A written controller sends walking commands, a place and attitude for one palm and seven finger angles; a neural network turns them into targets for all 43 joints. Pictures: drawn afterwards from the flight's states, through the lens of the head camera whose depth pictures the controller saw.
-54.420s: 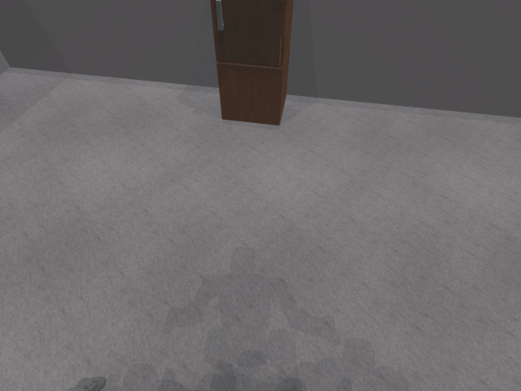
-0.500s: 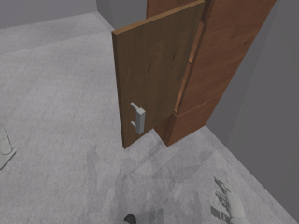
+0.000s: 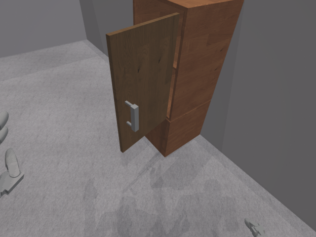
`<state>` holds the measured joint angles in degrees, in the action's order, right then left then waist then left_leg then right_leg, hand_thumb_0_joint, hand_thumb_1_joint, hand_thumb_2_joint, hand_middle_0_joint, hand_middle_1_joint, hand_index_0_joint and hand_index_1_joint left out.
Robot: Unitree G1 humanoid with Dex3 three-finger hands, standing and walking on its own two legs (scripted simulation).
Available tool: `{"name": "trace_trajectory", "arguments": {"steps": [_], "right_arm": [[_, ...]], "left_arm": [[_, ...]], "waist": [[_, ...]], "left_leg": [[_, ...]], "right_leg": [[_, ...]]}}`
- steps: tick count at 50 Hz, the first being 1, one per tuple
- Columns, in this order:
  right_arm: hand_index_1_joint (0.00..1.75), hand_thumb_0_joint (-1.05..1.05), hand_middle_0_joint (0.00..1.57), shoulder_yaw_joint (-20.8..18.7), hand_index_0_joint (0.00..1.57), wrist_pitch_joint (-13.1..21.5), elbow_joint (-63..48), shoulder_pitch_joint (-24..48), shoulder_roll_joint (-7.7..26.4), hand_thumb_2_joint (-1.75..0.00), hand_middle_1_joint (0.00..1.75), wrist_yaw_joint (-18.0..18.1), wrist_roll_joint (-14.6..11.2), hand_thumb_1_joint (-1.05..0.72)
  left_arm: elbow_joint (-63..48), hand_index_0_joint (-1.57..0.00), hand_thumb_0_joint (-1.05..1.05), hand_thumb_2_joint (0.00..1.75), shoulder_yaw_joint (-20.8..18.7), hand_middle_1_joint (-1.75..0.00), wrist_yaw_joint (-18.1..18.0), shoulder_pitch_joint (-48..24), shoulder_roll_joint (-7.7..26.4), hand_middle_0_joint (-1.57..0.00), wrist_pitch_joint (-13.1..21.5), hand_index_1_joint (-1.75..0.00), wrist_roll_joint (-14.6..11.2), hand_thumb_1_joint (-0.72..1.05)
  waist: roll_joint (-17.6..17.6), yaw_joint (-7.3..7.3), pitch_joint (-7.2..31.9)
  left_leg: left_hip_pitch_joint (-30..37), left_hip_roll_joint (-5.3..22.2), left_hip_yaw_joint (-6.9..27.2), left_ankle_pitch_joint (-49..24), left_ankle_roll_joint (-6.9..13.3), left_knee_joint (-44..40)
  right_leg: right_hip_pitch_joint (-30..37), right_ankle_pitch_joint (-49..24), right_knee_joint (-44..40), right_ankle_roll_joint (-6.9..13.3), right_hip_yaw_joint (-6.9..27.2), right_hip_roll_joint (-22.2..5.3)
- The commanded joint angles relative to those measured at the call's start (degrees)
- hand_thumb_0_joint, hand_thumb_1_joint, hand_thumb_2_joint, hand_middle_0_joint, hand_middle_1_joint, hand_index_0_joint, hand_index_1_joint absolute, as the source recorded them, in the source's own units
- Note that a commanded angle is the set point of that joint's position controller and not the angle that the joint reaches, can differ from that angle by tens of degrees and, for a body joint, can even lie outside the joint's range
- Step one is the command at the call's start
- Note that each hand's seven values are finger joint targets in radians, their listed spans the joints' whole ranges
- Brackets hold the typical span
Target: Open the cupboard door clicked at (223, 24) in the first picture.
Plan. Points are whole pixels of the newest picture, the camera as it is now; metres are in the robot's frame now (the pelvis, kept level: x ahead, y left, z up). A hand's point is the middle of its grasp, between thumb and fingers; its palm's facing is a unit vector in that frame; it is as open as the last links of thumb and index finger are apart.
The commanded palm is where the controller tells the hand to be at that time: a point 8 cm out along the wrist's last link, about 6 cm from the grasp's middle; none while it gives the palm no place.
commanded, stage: stop stepping back and stand still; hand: left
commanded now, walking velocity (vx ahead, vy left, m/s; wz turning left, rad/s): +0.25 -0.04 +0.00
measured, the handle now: (131, 116) +0.61 +0.12 -0.09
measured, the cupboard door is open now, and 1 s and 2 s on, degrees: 100 100 100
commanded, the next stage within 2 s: let the arm hang, fingers relaxed in 0.48 s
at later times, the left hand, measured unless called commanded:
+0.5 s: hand (0, 195) +0.15 +0.26 +0.17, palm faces +0.43 -0.79 -0.43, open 7.4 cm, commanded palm +0.10 +0.30 +0.18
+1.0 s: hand out of the picture -0.03 +0.21 -0.17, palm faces +0.11 -0.97 -0.23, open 6.9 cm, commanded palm none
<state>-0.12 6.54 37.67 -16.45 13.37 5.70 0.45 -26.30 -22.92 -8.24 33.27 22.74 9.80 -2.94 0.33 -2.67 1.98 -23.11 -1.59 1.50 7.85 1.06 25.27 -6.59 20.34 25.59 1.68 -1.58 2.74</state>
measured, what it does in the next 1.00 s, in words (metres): steps on the spot: left foot, then right foot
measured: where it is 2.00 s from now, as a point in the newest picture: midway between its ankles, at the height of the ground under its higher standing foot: outside the picture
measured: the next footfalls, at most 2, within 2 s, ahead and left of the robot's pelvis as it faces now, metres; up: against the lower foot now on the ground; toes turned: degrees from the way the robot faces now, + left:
left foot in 0.14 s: +0.10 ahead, +0.09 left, +0.00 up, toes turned -2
right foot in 0.38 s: +0.01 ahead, -0.09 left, +0.00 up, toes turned +3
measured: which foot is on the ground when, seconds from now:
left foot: down 0.00-0.00, up 0.02-0.12, down 0.14-0.36, up 0.38-0.58, down 0.60-1.00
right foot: down 0.00-0.14, up 0.16-0.36, down 0.38-1.00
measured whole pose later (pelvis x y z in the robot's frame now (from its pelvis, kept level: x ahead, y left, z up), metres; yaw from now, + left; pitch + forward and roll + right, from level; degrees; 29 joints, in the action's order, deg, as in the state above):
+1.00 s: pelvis -0.04 +0.01 +0.00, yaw +5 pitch -1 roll -1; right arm -0.1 -1.4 60.3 -13.3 10.2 1.2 1.3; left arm 58.7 -1.2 -1.3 14.7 11.4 -0.9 0.2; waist -0.4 0.0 -3.7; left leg -15.4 0.5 1.3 9.8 -0.4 26.2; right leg -11.3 13.4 25.5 1.5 -2.0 1.3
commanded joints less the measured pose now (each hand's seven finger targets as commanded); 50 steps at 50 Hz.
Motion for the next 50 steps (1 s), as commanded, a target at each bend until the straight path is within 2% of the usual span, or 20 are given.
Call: {"name": "trace_trajectory", "arguments": {"steps": [1, 3, 5, 7, 8, 11, 16, 17, 18, 19, 24, 28, 29, 31, 33, 35, 37, 41, 44, 50], "right_arm": [[0.3, 0.0, 0.2, -2.9, 0.2, 3.2, -8.1, 7.7, 5.7, -0.9, 0.3, 0.6, 0.5, -0.9], [0.3, 0.0, 0.2, -2.4, 0.2, 3.1, -7.0, 6.8, 5.6, -0.9, 0.3, 0.6, 0.4, -0.9], [0.3, 0.0, 0.2, -1.7, 0.2, 3.6, -6.8, 7.0, 6.2, -0.9, 0.3, 1.4, 0.2, -0.9], [0.3, 0.0, 0.2, -1.3, 0.2, 5.1, -8.6, 6.1, 7.2, -0.9, 0.3, 1.4, -0.2, -0.9], [0.3, 0.0, 0.2, -0.7, 0.2, 5.7, -8.4, 7.0, 5.1, -0.9, 0.3, 1.0, 0.1, -0.9], [0.3, 0.0, 0.2, -1.2, 0.2, 6.3, -8.7, 8.8, 4.3, -0.9, 0.3, -0.7, 0.5, -0.9], [0.3, 0.0, 0.2, -1.3, 0.2, 4.0, -10.2, 9.4, 4.9, -0.9, 0.3, -0.8, 1.0, -0.9], [0.3, 0.0, 0.2, -1.4, 0.2, 3.0, -10.3, 8.8, 4.2, -0.9, 0.3, -0.7, 1.0, -0.9], [0.3, 0.0, 0.2, -1.7, 0.2, 1.9, -10.2, 8.8, 3.7, -0.9, 0.3, -0.6, 0.7, -0.9], [0.3, 0.0, 0.2, -1.4, 0.2, 2.0, -8.9, 9.4, 4.5, -0.9, 0.3, -0.4, 1.5, -0.9], [0.3, 0.0, 0.2, -1.4, 0.2, 3.8, -7.7, 8.2, 3.9, -0.9, 0.3, 0.5, 0.1, -0.9], [0.3, 0.0, 0.2, -1.7, 0.2, 5.4, -7.9, 7.9, 5.1, -0.9, 0.3, 0.8, 0.2, -0.9], [0.3, 0.0, 0.2, -5.0, 0.2, 6.9, 5.0, 4.9, 12.9, -0.9, 0.3, -5.2, 1.1, -0.9], [0.3, 0.0, 0.2, -3.7, 0.2, -2.0, 1.9, 2.6, 9.7, -0.9, 0.3, -5.5, 1.3, -0.9], [0.3, 0.0, 0.2, -2.4, 0.2, -3.1, 0.7, 3.5, 9.2, -0.9, 0.3, -5.0, 2.5, -0.9], [0.3, 0.0, 0.2, -2.1, 0.2, -3.9, 1.9, 6.9, 9.1, -0.9, 0.3, -4.9, 2.1, -0.9], [0.3, 0.0, 0.2, -1.7, 0.2, -5.0, 4.3, 6.5, 5.2, -0.9, 0.3, -5.3, 0.9, -0.9], [0.3, 0.0, 0.2, -1.1, 0.2, -6.5, 12.6, 3.8, 4.2, -0.9, 0.3, -5.2, 1.2, -0.9], [0.3, 0.0, 0.2, -1.3, 0.2, -5.9, 16.2, 4.5, 4.4, -0.9, 0.3, -4.4, 1.3, -0.9], [0.3, 0.0, 0.2, -1.8, 0.2, -6.1, 21.3, 2.7, 4.4, -0.9, 0.3, -4.0, 0.8, -0.9]], "left_arm": [[-14.8, -0.2, 0.0, 0.9, -8.3, -0.3, -1.6, -4.4, 12.6, -0.2, 4.3, -0.3, 0.2, 0.9], [-12.2, -0.2, 0.0, 0.9, -6.5, -0.3, -2.0, -11.6, 11.4, -0.2, 4.4, -0.3, 1.0, 0.9], [-9.7, -0.2, 0.0, 0.9, -4.8, -0.3, -1.8, -17.7, 10.8, -0.2, 4.3, -0.3, 1.8, 0.9], [-10.5, -0.2, 0.0, 0.9, -5.2, -0.3, -2.0, -18.1, 9.8, -0.2, 5.2, -0.3, 1.8, 0.9], [-10.4, -0.2, 0.0, 0.9, -7.0, -0.3, -1.9, -16.9, 11.8, -0.2, 5.7, -0.3, 2.0, 0.9], [-11.7, -0.2, 0.0, 0.9, -7.3, -0.3, -1.0, -8.6, 11.3, -0.2, 5.2, -0.3, 1.7, 0.9], [-13.9, -0.2, 0.0, 0.9, -6.8, -0.3, -1.0, -0.9, 10.2, -0.2, 3.3, -0.3, 1.3, 0.9], [-13.7, -0.2, 0.0, 0.9, -7.5, -0.3, -1.0, -1.4, 11.2, -0.2, 2.8, -0.3, 1.4, 0.9], [-14.0, -0.2, 0.0, 0.9, -8.6, -0.3, -1.1, -3.3, 13.4, -0.2, 2.4, -0.3, 1.1, 0.9], [-13.6, -0.2, 0.0, 0.9, -10.7, -0.3, -1.5, -8.0, 14.1, -0.2, 3.4, -0.3, 0.0, 0.9], [-7.0, -0.2, 0.0, 0.9, -6.5, -0.3, -1.3, -8.8, 10.1, -0.2, 4.4, -0.3, 1.3, 0.9], [-11.4, -0.2, 0.0, 0.9, -5.4, -0.3, -1.8, -9.4, 9.7, -0.2, 5.2, -0.3, 1.3, 0.9], [32.8, -0.2, 0.0, 0.9, 17.5, -0.3, 6.0, -9.4, -3.4, -0.2, -3.5, -0.3, 6.0, 0.9], [33.9, -0.2, 0.0, 0.9, 16.8, -0.3, 7.4, -10.8, -7.7, -0.2, -10.8, -0.3, 5.0, 0.9], [40.0, -0.2, 0.0, 0.9, 17.1, -0.3, 7.5, -12.7, -6.8, -0.2, -10.1, -0.3, 4.5, 0.9], [49.1, -0.2, 0.0, 0.9, 17.6, -0.3, 7.7, -12.7, -4.6, -0.2, -9.5, -0.3, 4.6, 0.9], [57.5, -0.2, 0.0, 0.9, 18.0, -0.3, 7.7, -15.7, 1.1, -0.2, -9.0, -0.3, 4.7, 0.9], [70.0, -0.2, 0.0, 0.9, 20.6, -0.3, 7.3, -23.2, -1.3, -0.2, -8.9, -0.3, 3.8, 0.9], [76.7, -0.2, 0.0, 0.9, 19.8, -0.3, 6.9, -18.6, -5.0, -0.2, -8.9, -0.3, 3.7, 0.9], [84.4, -0.2, 0.0, 0.9, 20.6, -0.3, 6.9, -18.6, -4.4, -0.2, -8.9, -0.3, 3.5, 0.9]], "waist": [[6.9, 1.68, -0.6], [5.3, 0.49, -4.9], [-1.6, -0.35, -8.8], [-21.6, 0.44, -7.8], [-20.9, 0.81, -4.6], [-8.8, 2.74, -0.8], [-10.6, 3.21, 0.1], [-1.3, 3.13, -0.6], [12.4, 2.87, -1.1], [8.6, 2.5, -3.6], [4.0, 1.77, -2.5], [-0.3, 2.48, -1.4], [-8.9, -2.11, -1.6], [-8.3, 0.6, 1.1], [-2.2, 1.86, 3.8], [3.6, 4.96, 6.9], [10.0, 2.94, 1.9], [2.0, 0.18, -2.6], [-10.1, 2.53, -0.6], [-1.7, 2.29, -1.2]], "left_leg": [[11.0, 0.9, -1.1, 8.7, -1.9, 22.2], [8.5, 3.9, -0.2, 12.5, -0.8, 21.9], [10.2, 4.7, 0.4, 17.6, 0.4, 8.2], [9.4, 16.3, 25.3, 34.0, 6.3, -14.2], [4.2, 19.0, 30.9, 43.3, 6.4, -21.3], [-0.9, 16.6, 21.7, 35.2, 6.2, -19.4], [-11.2, 8.9, 4.8, 30.0, 1.0, -9.3], [-12.8, 4.5, 0.6, 24.6, -0.1, 5.5], [-14.1, 0.5, -2.6, 17.3, -1.4, 26.6], [-13.6, 1.9, -1.2, 15.2, -2.2, 35.5], [-1.1, 4.5, -4.3, 10.1, -0.7, 19.0], [11.5, 4.8, -4.1, 7.0, 1.1, -0.4], [15.3, 11.9, 4.8, -15.9, 2.9, 6.6], [6.6, 19.3, 16.7, -28.6, 10.8, -0.2], [6.4, 18.0, 18.1, -30.1, 11.4, 0.5], [3.1, 11.7, 9.4, -19.7, 6.0, 4.3], [0.9, 1.8, -0.1, 8.0, -0.6, 8.5], [12.3, 3.6, 0.7, -1.7, -0.9, 3.2], [10.8, 6.8, 3.9, -3.3, 0.4, -2.4], [12.3, 7.3, 4.1, 0.2, 0.6, -5.3]], "right_leg": [[-23.3, 21.8, -15.8, 8.9, 16.7, -16.3], [-26.4, 22.4, -12.6, 8.1, 14.0, -17.9], [-26.7, 21.6, -2.6, 4.5, 7.0, -11.6], [-25.9, 13.0, 20.5, -1.0, -2.3, -0.2], [-21.2, 12.3, 31.5, -0.8, -0.2, 0.2], [-12.8, 7.9, 31.1, -0.4, 0.1, -1.2], [8.1, 9.4, 2.7, 1.7, -4.2, 0.5], [6.2, 10.8, -6.5, 4.6, 5.5, -5.7], [-2.8, 20.6, -17.9, 10.4, 27.9, -21.0], [-9.9, 13.8, -19.7, 12.1, 28.7, -25.2], [-12.7, 6.6, -12.2, 6.4, 10.1, -16.8], [-10.5, -0.3, -4.7, 2.3, 6.5, -12.0], [-22.9, -11.3, 14.8, 0.1, -3.3, -11.0], [-19.8, 12.2, 25.5, -2.6, -0.9, -4.1], [-16.0, 11.2, 23.3, -2.1, 1.7, -3.7], [-2.7, -4.8, 7.7, -1.6, 2.2, -4.3], [-5.0, -15.0, -5.5, 2.6, 16.4, -16.7], [-12.9, -11.6, -5.4, 2.4, 10.0, -10.7], [-5.7, -11.3, -4.2, 0.8, 6.8, -7.2], [-4.5, -9.5, -6.9, 1.2, 5.6, -7.7]]}}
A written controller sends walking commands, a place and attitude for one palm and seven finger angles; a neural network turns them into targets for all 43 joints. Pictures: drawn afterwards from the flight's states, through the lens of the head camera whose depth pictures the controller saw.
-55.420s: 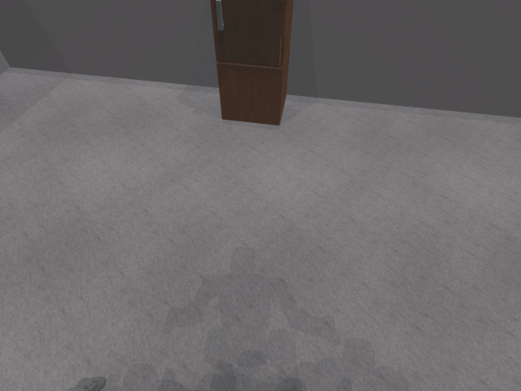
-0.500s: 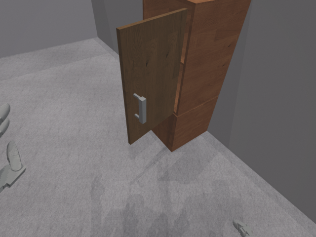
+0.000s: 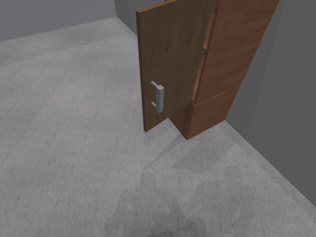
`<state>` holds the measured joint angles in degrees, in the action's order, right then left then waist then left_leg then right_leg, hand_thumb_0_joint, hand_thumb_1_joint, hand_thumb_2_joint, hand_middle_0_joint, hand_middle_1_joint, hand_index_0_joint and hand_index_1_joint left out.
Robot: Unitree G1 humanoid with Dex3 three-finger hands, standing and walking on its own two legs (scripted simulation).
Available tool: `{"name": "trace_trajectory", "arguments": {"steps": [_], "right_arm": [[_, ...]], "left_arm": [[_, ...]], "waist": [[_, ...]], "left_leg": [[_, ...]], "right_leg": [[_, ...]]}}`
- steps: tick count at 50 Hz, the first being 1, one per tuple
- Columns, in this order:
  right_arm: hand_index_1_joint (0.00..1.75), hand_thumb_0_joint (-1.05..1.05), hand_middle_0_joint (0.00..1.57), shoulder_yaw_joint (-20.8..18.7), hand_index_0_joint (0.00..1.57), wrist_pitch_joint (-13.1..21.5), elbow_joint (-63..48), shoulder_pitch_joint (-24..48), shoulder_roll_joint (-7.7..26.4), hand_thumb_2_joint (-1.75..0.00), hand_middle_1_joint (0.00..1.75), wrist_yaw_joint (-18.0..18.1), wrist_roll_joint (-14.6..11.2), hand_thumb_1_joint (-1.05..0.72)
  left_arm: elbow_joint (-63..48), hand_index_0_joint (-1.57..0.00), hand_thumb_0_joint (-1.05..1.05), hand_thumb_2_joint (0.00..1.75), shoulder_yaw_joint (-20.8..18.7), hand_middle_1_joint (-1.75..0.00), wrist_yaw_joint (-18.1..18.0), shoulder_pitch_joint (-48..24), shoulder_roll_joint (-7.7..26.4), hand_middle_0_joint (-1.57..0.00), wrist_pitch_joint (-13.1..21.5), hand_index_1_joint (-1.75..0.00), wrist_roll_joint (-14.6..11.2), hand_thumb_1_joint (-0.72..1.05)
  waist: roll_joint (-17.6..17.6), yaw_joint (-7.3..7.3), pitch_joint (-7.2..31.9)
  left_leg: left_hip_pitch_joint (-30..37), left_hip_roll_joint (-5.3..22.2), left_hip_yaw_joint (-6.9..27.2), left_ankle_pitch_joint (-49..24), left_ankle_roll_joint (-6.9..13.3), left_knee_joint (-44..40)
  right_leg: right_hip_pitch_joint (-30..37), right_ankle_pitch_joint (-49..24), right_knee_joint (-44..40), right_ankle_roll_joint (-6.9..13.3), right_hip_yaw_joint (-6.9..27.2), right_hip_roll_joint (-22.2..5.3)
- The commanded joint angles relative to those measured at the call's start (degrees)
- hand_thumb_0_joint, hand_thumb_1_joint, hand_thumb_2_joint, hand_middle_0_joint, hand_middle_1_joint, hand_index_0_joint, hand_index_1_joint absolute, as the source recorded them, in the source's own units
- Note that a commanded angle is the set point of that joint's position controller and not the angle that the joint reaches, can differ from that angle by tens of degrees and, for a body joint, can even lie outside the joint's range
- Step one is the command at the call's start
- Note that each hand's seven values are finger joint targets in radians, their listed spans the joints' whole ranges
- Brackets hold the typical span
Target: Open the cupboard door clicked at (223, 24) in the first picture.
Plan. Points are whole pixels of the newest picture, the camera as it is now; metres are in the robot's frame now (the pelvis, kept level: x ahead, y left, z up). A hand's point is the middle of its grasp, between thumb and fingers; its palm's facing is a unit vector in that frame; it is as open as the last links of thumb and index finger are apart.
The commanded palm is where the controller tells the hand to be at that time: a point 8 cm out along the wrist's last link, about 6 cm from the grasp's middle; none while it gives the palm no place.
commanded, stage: let the arm hang, fingers relaxed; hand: left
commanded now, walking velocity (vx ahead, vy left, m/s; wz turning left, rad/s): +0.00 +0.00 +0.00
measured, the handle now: (156, 97) +0.66 +0.05 -0.10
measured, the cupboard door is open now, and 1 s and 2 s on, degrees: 100 100 100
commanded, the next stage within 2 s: look to check the result in 0.68 s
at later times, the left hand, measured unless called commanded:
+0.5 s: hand out of the picture +0.05 +0.21 -0.16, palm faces -0.01 -0.96 -0.27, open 7.4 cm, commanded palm none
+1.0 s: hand out of the picture +0.08 +0.23 -0.15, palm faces -0.02 -0.95 -0.32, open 7.4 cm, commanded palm none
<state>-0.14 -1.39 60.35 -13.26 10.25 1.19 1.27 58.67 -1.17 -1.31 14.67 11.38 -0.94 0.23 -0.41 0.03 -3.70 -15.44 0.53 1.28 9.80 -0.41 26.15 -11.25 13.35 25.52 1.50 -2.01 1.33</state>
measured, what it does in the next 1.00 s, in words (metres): stands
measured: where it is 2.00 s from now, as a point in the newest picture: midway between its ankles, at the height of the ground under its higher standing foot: outside the picture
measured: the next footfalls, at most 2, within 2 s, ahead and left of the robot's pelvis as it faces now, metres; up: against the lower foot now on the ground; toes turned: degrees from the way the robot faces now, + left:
none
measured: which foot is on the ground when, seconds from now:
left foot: down 0.00-1.00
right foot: down 0.00-1.00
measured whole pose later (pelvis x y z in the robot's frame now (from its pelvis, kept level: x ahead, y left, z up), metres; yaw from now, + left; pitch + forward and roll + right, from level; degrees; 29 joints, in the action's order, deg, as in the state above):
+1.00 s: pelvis +0.02 +0.00 +0.01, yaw -1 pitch -2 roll +0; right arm -0.7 -0.3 65.5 -7.9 16.3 0.7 1.0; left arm 65.5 -1.0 -0.8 7.4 15.8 0.6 0.3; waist -1.6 -0.7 -3.7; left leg -9.4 0.7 0.1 8.1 -0.7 19.1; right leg -6.2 11.8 19.5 1.7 -0.8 1.4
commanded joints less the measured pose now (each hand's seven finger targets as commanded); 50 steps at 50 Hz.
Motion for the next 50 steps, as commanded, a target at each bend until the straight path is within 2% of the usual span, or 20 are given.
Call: {"name": "trace_trajectory", "arguments": {"steps": [1, 5, 11, 13, 16, 19, 21, 29, 32, 37, 49, 50], "right_arm": [[0.3, 0.0, 0.2, -1.8, 0.2, 1.8, -0.7, -0.8, 7.7, -0.9, 0.3, 0.5, -0.1, -0.9], [0.3, 0.0, 0.2, -1.8, 0.2, 1.7, 1.3, -0.9, 8.7, -0.9, 0.3, 0.5, -0.2, -0.9], [0.3, 0.0, 0.2, -2.0, 0.2, 1.7, 2.6, -0.8, 9.9, -0.9, 0.3, 0.4, -0.1, -0.9], [0.3, 0.0, 0.2, -2.1, 0.2, 1.6, 2.8, -0.5, 10.1, -0.9, 0.3, 0.4, 0.0, -0.9], [0.3, 0.0, 0.2, -2.1, 0.2, 1.6, 3.0, 0.0, 10.4, -0.9, 0.3, 0.3, 0.1, -0.9], [0.3, 0.0, 0.2, -2.2, 0.2, 1.8, 2.9, 0.3, 11.0, -0.9, 0.3, 0.2, -0.1, -0.9], [0.3, 0.0, 0.2, -2.1, 0.2, 2.0, 3.0, 0.6, 10.8, -0.9, 0.3, 0.2, 0.1, -0.9], [0.3, 0.0, 0.2, -2.1, 0.2, 2.3, 2.7, 2.3, 12.2, -0.9, 0.3, 0.2, 0.0, -0.9], [0.3, 0.0, 0.2, -2.1, 0.2, 2.4, 2.8, 2.9, 12.4, -0.9, 0.3, 0.2, 0.1, -0.9], [0.3, 0.0, 0.2, -2.2, 0.2, 2.5, 2.5, 3.7, 13.5, -0.9, 0.3, 0.1, 0.0, -0.9], [0.3, 0.0, 0.2, -2.3, 0.2, 2.4, 2.3, 5.9, 15.9, -0.9, 0.3, 0.1, -0.2, -0.9], [0.3, 0.0, 0.2, -2.3, 0.2, 2.4, 2.4, 6.2, 15.7, -0.9, 0.3, 0.1, -0.1, -0.9]], "left_arm": [[0.3, -0.2, 0.0, 0.9, -1.0, -0.3, 0.0, 0.0, 7.2, -0.2, 1.8, -0.3, 0.3, 0.9], [3.0, -0.2, 0.0, 0.9, -0.9, -0.3, -0.1, -0.2, 8.3, -0.2, 1.7, -0.3, 0.3, 0.9], [4.8, -0.2, 0.0, 0.9, -1.0, -0.3, -0.1, -0.7, 9.6, -0.2, 1.7, -0.3, 0.3, 0.9], [4.9, -0.2, 0.0, 0.9, -1.0, -0.3, -0.1, -1.1, 9.9, -0.2, 1.6, -0.3, 0.4, 0.9], [5.0, -0.2, 0.0, 0.9, -1.2, -0.3, -0.1, -1.5, 10.3, -0.2, 1.6, -0.3, 0.5, 0.9], [4.7, -0.2, 0.0, 0.9, -1.4, -0.3, -0.1, -2.1, 11.1, -0.2, 1.9, -0.3, 0.5, 0.9], [4.6, -0.2, 0.0, 0.9, -1.4, -0.3, -0.1, -3.0, 10.9, -0.2, 2.0, -0.3, 0.5, 0.9], [3.8, -0.2, 0.0, 0.9, -1.7, -0.3, -0.1, -4.9, 12.3, -0.2, 2.4, -0.3, 0.5, 0.9], [3.7, -0.2, 0.0, 0.9, -1.7, -0.3, 0.0, -5.9, 12.4, -0.2, 2.4, -0.3, 0.4, 0.9], [3.4, -0.2, 0.0, 0.9, -1.8, -0.3, 0.0, -6.9, 13.4, -0.2, 2.6, -0.3, 0.4, 0.9], [3.5, -0.2, 0.0, 0.9, -1.8, -0.3, 0.1, -8.0, 15.3, -0.2, 2.9, -0.3, 0.3, 0.9], [3.6, -0.2, 0.0, 0.9, -1.7, -0.3, 0.1, -8.4, 15.4, -0.2, 2.8, -0.3, 0.3, 0.9]], "waist": [[-0.3, -0.44, 4.1], [-0.6, -0.53, 2.3], [1.1, -0.46, 0.6], [0.0, -0.53, -0.4], [0.2, -0.43, -0.6], [1.0, -0.32, 0.2], [-0.1, -0.46, 0.1], [0.3, -0.24, 1.2], [-0.9, -0.34, 1.8], [0.1, -0.39, 3.3], [0.8, -0.51, 4.6], [0.6, -0.61, 3.8]], "left_leg": [[5.1, 5.2, 4.1, -1.8, 2.1, -6.4], [5.3, 5.3, 4.2, 1.2, 2.1, -7.9], [5.1, 5.2, 4.1, 4.1, 2.2, -9.2], [4.6, 5.1, 4.0, 5.6, 2.1, -9.5], [4.4, 4.9, 4.0, 6.0, 2.1, -9.6], [5.0, 5.0, 3.8, 3.7, 2.1, -9.1], [5.0, 5.1, 4.0, 2.8, 2.0, -9.3], [6.3, 5.3, 3.7, -2.7, 1.9, -8.6], [6.6, 5.5, 3.8, -3.4, 1.7, -8.9], [7.7, 5.7, 3.7, -5.3, 1.7, -8.8], [10.2, 5.9, 3.3, -7.1, 1.6, -8.6], [10.1, 5.9, 3.3, -7.2, 1.5, -8.8]], "right_leg": [[0.0, -2.4, -7.1, 1.4, 6.0, -6.3], [-1.0, 0.7, -8.2, 1.5, 6.3, -6.2], [-1.9, 3.4, -8.8, 1.6, 6.7, -6.5], [-2.6, 4.9, -9.1, 1.6, 7.0, -6.4], [-2.8, 5.6, -9.3, 1.6, 7.3, -6.5], [-2.2, 4.0, -9.2, 1.7, 7.3, -6.7], [-1.9, 3.0, -9.0, 1.6, 7.4, -6.8], [-0.1, -1.6, -9.4, 1.5, 7.5, -7.1], [0.9, -2.8, -9.2, 1.5, 7.4, -7.2], [2.2, -5.1, -9.4, 1.5, 7.4, -7.3], [3.0, -7.9, -10.4, 1.4, 7.7, -7.6], [2.8, -8.4, -10.4, 1.3, 7.5, -7.8]]}}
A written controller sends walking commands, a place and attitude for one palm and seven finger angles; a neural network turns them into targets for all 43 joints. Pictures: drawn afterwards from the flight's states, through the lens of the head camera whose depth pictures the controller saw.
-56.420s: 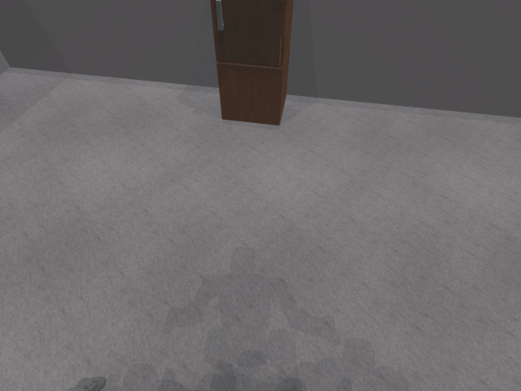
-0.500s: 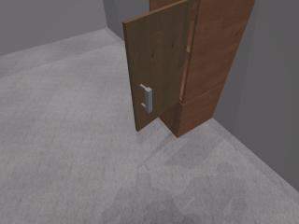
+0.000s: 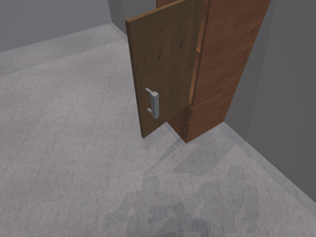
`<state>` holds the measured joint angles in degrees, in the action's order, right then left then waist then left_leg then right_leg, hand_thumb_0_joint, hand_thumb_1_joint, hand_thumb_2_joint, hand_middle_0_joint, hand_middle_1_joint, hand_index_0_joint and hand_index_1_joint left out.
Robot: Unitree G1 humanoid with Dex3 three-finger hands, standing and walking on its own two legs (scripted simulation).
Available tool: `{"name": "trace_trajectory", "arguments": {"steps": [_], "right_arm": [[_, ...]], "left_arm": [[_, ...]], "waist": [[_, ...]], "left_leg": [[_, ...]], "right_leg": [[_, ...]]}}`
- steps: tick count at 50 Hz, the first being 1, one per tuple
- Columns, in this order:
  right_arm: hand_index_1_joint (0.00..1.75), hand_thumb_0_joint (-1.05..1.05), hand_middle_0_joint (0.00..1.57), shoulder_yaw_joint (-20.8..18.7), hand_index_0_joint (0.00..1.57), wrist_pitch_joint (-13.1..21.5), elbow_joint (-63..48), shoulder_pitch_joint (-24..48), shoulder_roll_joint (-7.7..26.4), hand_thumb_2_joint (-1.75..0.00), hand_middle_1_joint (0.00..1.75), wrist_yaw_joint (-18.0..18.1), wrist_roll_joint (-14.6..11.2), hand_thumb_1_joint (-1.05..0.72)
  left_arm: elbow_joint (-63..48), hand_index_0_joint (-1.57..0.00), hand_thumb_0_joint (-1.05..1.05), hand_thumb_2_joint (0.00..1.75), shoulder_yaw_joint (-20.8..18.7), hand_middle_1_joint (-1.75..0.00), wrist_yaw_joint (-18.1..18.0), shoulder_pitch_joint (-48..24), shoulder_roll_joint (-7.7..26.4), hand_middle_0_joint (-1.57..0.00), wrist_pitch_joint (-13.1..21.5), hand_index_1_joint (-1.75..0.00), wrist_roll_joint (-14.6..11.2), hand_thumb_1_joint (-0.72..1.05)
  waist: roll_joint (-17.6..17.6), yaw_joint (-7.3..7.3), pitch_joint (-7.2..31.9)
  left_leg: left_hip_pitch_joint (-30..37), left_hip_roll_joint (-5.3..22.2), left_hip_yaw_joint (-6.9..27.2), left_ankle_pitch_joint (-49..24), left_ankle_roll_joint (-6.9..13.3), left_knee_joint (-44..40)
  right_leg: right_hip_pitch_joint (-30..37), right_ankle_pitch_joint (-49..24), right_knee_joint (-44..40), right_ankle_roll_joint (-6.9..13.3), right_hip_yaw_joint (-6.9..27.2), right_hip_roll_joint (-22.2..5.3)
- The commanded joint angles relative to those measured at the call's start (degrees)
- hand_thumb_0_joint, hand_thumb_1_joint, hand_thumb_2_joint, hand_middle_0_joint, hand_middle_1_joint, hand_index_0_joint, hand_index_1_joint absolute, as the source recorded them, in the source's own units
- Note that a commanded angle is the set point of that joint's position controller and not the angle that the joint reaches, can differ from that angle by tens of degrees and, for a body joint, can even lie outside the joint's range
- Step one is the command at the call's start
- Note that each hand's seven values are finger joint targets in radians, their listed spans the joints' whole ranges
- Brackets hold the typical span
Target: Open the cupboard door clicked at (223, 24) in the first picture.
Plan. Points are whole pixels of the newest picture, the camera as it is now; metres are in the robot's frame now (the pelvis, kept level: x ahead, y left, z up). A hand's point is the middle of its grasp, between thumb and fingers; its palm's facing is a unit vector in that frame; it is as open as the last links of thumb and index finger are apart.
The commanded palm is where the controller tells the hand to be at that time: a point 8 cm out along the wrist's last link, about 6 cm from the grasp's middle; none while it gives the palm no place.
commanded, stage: look to check the result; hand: left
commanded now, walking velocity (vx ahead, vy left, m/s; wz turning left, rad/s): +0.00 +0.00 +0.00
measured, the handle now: (151, 103) +0.64 +0.06 -0.10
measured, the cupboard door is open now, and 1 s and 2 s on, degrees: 100 100 100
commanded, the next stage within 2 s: stand and wait in 0.30 s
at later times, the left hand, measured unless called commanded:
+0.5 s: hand out of the picture +0.09 +0.23 -0.16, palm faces -0.02 -0.95 -0.32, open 7.4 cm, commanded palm none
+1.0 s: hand out of the picture +0.10 +0.23 -0.16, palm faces -0.02 -0.95 -0.32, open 7.4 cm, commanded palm none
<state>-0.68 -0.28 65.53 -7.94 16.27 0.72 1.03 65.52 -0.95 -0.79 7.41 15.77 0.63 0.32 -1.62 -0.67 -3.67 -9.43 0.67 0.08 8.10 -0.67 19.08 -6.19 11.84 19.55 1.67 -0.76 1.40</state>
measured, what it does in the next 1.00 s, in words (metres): stands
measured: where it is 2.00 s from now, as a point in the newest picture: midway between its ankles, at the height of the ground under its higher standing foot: outside the picture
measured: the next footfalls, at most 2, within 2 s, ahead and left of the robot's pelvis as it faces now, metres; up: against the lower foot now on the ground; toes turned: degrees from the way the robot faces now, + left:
none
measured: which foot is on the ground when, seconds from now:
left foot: down 0.00-1.00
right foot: down 0.00-1.00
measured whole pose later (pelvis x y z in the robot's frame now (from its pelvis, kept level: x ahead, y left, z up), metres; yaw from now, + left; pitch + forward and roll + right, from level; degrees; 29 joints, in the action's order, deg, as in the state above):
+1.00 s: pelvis +0.03 -0.01 +0.00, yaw -1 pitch -1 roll +0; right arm -0.3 -0.1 65.4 -7.2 16.8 1.0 0.8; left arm 64.9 -0.6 -1.0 6.9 16.6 0.9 0.1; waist -0.5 -0.7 -2.9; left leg -6.5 1.2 -0.5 10.0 -1.3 17.4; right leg -3.0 13.0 16.9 2.1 -0.1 1.9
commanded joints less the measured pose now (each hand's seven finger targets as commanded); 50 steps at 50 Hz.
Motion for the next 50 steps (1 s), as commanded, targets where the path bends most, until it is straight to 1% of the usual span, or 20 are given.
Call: {"name": "trace_trajectory", "arguments": {"steps": [1, 2, 5, 10, 12, 13, 16, 18, 19, 23, 25, 29, 32, 34, 37, 39, 41, 43, 44, 50], "right_arm": [[0.3, 0.0, 0.2, -1.7, 0.2, 1.3, -2.8, 0.8, 9.9, -0.9, 0.3, 0.6, 0.2, -0.9], [0.3, 0.0, 0.2, -1.7, 0.2, 1.3, -2.8, 1.1, 10.1, -0.9, 0.3, 0.6, 0.1, -0.9], [0.3, 0.0, 0.2, -1.7, 0.2, 1.4, -3.0, 1.5, 10.4, -0.9, 0.3, 0.6, 0.1, -0.9], [0.3, 0.0, 0.2, -1.6, 0.2, 1.4, -3.0, 2.1, 10.7, -0.9, 0.3, 0.6, 0.1, -0.9], [0.3, 0.0, 0.2, -1.7, 0.2, 1.3, -3.1, 2.4, 11.0, -0.9, 0.3, 0.5, 0.1, -0.9], [0.3, 0.0, 0.2, -1.7, 0.2, 1.4, -3.1, 2.2, 11.0, -0.9, 0.3, 0.6, 0.1, -0.9], [0.3, 0.0, 0.2, -1.6, 0.2, 1.5, -3.1, 2.6, 11.3, -0.9, 0.3, 0.6, 0.1, -0.9], [0.3, 0.0, 0.2, -1.6, 0.2, 1.5, -3.2, 2.4, 11.4, -0.9, 0.3, 0.6, 0.2, -0.9], [0.3, 0.0, 0.2, -1.5, 0.2, 1.5, -3.3, 2.6, 11.3, -0.9, 0.3, 0.6, 0.0, -0.9], [0.3, 0.0, 0.2, -1.7, 0.2, 1.7, -3.3, 2.4, 11.6, -0.9, 0.3, 0.7, 0.1, -0.9], [0.3, 0.0, 0.2, -1.6, 0.2, 1.6, -3.3, 2.3, 11.3, -0.9, 0.3, 0.6, 0.0, -0.9], [0.3, 0.0, 0.2, -1.6, 0.2, 1.6, -3.2, 2.3, 11.5, -0.9, 0.3, 0.7, 0.0, -0.9], [0.3, 0.0, 0.2, -1.5, 0.2, 1.6, -3.1, 1.9, 11.3, -0.9, 0.3, 0.7, 0.0, -0.9], [0.3, 0.0, 0.2, -1.5, 0.2, 1.6, -3.2, 2.0, 11.4, -0.9, 0.3, 0.8, -0.1, -0.9], [0.3, 0.0, 0.2, -1.5, 0.2, 1.6, -3.0, 1.6, 11.1, -0.9, 0.3, 0.8, 0.0, -0.9], [0.3, 0.0, 0.2, -1.5, 0.2, 1.6, -3.2, 1.6, 11.2, -0.9, 0.3, 0.9, -0.1, -0.9], [0.3, 0.0, 0.2, -1.5, 0.2, 1.5, -3.1, 1.4, 10.9, -0.9, 0.3, 0.9, -0.1, -0.9], [0.3, 0.0, 0.2, -1.6, 0.2, 1.5, -3.0, 1.3, 10.9, -0.9, 0.3, 0.9, 0.0, -0.9], [0.3, 0.0, 0.2, -1.6, 0.2, 1.5, -3.1, 1.4, 11.1, -0.9, 0.3, 0.9, -0.1, -0.9], [0.3, 0.0, 0.2, -1.6, 0.2, 1.4, -3.0, 1.2, 10.7, -0.9, 0.3, 0.9, 0.0, -0.9]], "left_arm": [[-3.3, -0.2, 0.0, 0.9, -1.9, -0.3, -0.4, -1.2, 11.1, -0.2, 1.3, -0.3, 0.2, 0.9], [-3.2, -0.2, 0.0, 0.9, -1.9, -0.3, -0.4, -1.2, 11.2, -0.2, 1.3, -0.3, 0.2, 0.9], [-3.2, -0.2, 0.0, 0.9, -1.9, -0.3, -0.5, -1.3, 11.6, -0.2, 1.4, -0.3, 0.2, 0.9], [-3.1, -0.2, 0.0, 0.9, -1.9, -0.3, -0.4, -1.6, 11.8, -0.2, 1.3, -0.3, 0.2, 0.9], [-3.2, -0.2, 0.0, 0.9, -1.8, -0.3, -0.4, -1.7, 12.0, -0.2, 1.3, -0.3, 0.2, 0.9], [-3.2, -0.2, 0.0, 0.9, -1.9, -0.3, -0.4, -1.8, 12.0, -0.2, 1.4, -0.3, 0.2, 0.9], [-3.3, -0.2, 0.0, 0.9, -1.8, -0.3, -0.4, -2.1, 12.1, -0.2, 1.3, -0.3, 0.2, 0.9], [-3.3, -0.2, 0.0, 0.9, -1.9, -0.3, -0.4, -2.0, 12.3, -0.2, 1.4, -0.3, 0.2, 0.9], [-3.4, -0.2, 0.0, 0.9, -2.0, -0.3, -0.4, -1.8, 12.2, -0.2, 1.4, -0.3, 0.2, 0.9], [-3.5, -0.2, 0.0, 0.9, -1.9, -0.3, -0.5, -2.1, 12.4, -0.2, 1.5, -0.3, 0.2, 0.9], [-3.6, -0.2, 0.0, 0.9, -1.9, -0.3, -0.5, -2.2, 12.4, -0.2, 1.4, -0.3, 0.2, 0.9], [-3.7, -0.2, 0.0, 0.9, -2.0, -0.3, -0.5, -1.7, 12.4, -0.2, 1.5, -0.3, 0.2, 0.9], [-3.8, -0.2, 0.0, 0.9, -1.9, -0.3, -0.5, -1.9, 12.4, -0.2, 1.5, -0.3, 0.1, 0.9], [-3.8, -0.2, 0.0, 0.9, -1.9, -0.3, -0.6, -1.6, 12.3, -0.2, 1.5, -0.3, 0.1, 0.9], [-3.8, -0.2, 0.0, 0.9, -1.8, -0.3, -0.6, -1.7, 12.2, -0.2, 1.5, -0.3, 0.1, 0.9], [-3.9, -0.2, 0.0, 0.9, -1.9, -0.3, -0.6, -1.2, 12.3, -0.2, 1.5, -0.3, 0.1, 0.9], [-3.8, -0.2, 0.0, 0.9, -1.8, -0.3, -0.7, -1.3, 12.2, -0.2, 1.5, -0.3, 0.0, 0.9], [-3.8, -0.2, 0.0, 0.9, -1.8, -0.3, -0.7, -1.2, 12.1, -0.2, 1.5, -0.3, 0.0, 0.9], [-3.9, -0.2, 0.0, 0.9, -1.9, -0.3, -0.7, -1.0, 12.2, -0.2, 1.6, -0.3, 0.1, 0.9], [-3.7, -0.2, 0.0, 0.9, -1.7, -0.3, -0.7, -0.8, 11.8, -0.2, 1.4, -0.3, 0.0, 0.9]], "waist": [[1.9, 0.04, 4.1], [1.3, 0.09, 4.5], [1.6, 0.14, 5.3], [1.9, 0.14, 4.1], [1.5, 0.13, 4.2], [2.1, 0.09, 4.4], [0.9, 0.18, 4.5], [1.4, 0.19, 5.5], [2.1, 0.39, 4.9], [2.0, 0.23, 5.8], [1.7, 0.15, 5.2], [1.8, 0.39, 5.8], [1.7, 0.18, 5.9], [2.7, 0.39, 5.3], [1.3, 0.19, 5.7], [2.3, 0.39, 5.9], [2.0, 0.17, 5.9], [1.9, 0.17, 5.9], [2.7, 0.26, 5.6], [1.6, 0.1, 5.0]], "left_leg": [[4.1, 5.9, 4.5, -5.4, 1.7, -1.9], [4.3, 5.9, 4.6, -5.8, 1.7, -1.9], [5.1, 6.1, 4.4, -7.3, 1.8, -1.7], [5.1, 6.2, 4.4, -7.2, 1.7, -2.2], [5.1, 6.1, 4.3, -6.9, 1.6, -2.3], [5.2, 6.1, 4.3, -6.8, 1.6, -2.4], [5.3, 6.2, 4.3, -7.6, 1.6, -2.4], [5.7, 6.3, 4.2, -8.2, 1.6, -2.5], [5.7, 6.3, 4.1, -8.2, 1.7, -2.4], [6.4, 6.4, 4.1, -10.3, 1.6, -2.2], [5.9, 6.2, 4.1, -9.5, 1.6, -2.3], [6.6, 6.4, 3.7, -10.8, 1.6, -1.9], [6.5, 6.4, 3.7, -11.0, 1.5, -2.1], [6.6, 6.4, 3.7, -11.1, 1.6, -1.9], [6.6, 6.4, 3.7, -11.8, 1.5, -1.9], [7.1, 6.4, 3.6, -12.3, 1.6, -1.7], [7.1, 6.4, 3.5, -12.6, 1.5, -1.6], [7.1, 6.4, 3.4, -12.0, 1.4, -1.7], [7.2, 6.4, 3.4, -12.2, 1.5, -1.5], [7.1, 6.4, 3.4, -11.6, 1.4, -1.7]], "right_leg": [[-2.0, -6.9, -4.4, 1.1, 6.3, -7.8], [-1.7, -7.3, -4.4, 1.1, 6.4, -7.8], [-1.1, -9.3, -4.2, 1.1, 6.3, -8.0], [-1.5, -9.5, -4.6, 1.0, 6.3, -8.0], [-1.3, -9.1, -4.8, 1.0, 6.4, -7.9], [-1.1, -9.2, -4.9, 1.0, 6.5, -7.9], [-0.9, -9.8, -4.6, 1.0, 6.6, -7.9], [-0.1, -10.6, -4.5, 1.0, 6.4, -8.0], [-0.3, -10.6, -4.8, 0.9, 6.4, -7.8], [0.4, -13.3, -4.2, 1.0, 6.4, -8.1], [0.5, -12.8, -4.4, 1.0, 6.5, -7.9], [0.7, -14.2, -4.3, 1.0, 6.1, -8.1], [1.1, -14.8, -4.2, 1.0, 6.2, -8.1], [0.8, -14.9, -4.4, 0.9, 6.1, -8.0], [1.4, -15.8, -4.1, 1.0, 6.2, -8.0], [1.4, -16.5, -4.2, 0.9, 6.0, -8.1], [1.7, -17.4, -4.1, 0.9, 5.9, -8.2], [1.6, -16.8, -4.2, 0.9, 5.9, -8.2], [1.3, -17.1, -4.4, 1.0, 6.0, -8.0], [1.1, -16.4, -4.5, 0.9, 6.1, -8.1]]}}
